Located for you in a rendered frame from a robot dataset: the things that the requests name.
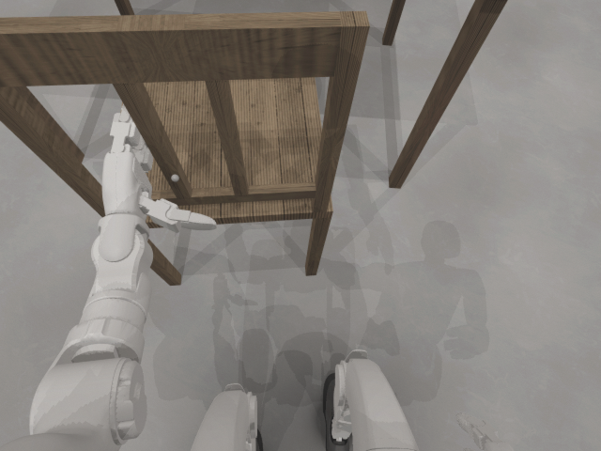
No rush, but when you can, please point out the robot left upper arm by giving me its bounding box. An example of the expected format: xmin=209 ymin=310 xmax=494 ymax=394
xmin=0 ymin=357 xmax=147 ymax=451

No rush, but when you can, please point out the robot right hand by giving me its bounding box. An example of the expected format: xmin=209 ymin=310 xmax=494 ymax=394
xmin=456 ymin=412 xmax=514 ymax=451

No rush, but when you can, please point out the right robot foot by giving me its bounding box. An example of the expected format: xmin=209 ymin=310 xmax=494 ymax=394
xmin=323 ymin=373 xmax=349 ymax=451

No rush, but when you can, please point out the left robot forearm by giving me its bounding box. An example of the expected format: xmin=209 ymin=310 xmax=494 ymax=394
xmin=29 ymin=213 xmax=153 ymax=435

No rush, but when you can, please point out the robot left hand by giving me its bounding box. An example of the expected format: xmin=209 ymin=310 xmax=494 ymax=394
xmin=102 ymin=103 xmax=217 ymax=233

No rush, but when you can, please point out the chair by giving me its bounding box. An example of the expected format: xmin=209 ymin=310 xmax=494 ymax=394
xmin=0 ymin=11 xmax=370 ymax=286

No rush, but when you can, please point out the robot right thigh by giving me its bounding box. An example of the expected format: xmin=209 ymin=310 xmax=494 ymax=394
xmin=335 ymin=359 xmax=419 ymax=451

